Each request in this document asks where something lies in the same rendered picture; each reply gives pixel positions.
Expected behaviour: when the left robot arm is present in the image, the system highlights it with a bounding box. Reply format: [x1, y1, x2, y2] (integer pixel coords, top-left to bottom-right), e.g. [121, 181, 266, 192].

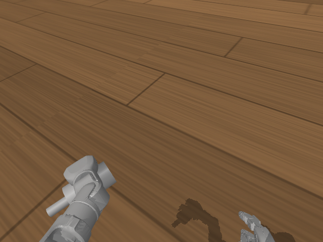
[39, 169, 110, 242]

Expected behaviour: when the bottle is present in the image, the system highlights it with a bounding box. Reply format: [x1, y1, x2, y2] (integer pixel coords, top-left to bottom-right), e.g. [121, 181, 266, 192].
[46, 162, 116, 217]

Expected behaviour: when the right robot hand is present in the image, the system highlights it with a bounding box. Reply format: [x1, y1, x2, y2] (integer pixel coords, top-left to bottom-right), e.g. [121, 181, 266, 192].
[239, 211, 275, 242]

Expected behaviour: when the left robot hand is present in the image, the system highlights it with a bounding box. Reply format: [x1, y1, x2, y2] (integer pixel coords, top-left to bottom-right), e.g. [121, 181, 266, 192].
[64, 155, 98, 186]

